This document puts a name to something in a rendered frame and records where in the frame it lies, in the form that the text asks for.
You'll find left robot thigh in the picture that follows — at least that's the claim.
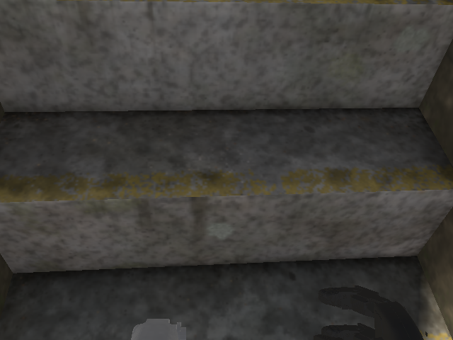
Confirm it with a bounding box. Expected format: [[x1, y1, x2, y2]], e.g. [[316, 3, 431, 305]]
[[132, 319, 186, 340]]

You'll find robot right hand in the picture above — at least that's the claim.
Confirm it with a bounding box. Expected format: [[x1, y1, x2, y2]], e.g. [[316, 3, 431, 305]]
[[314, 285, 428, 340]]

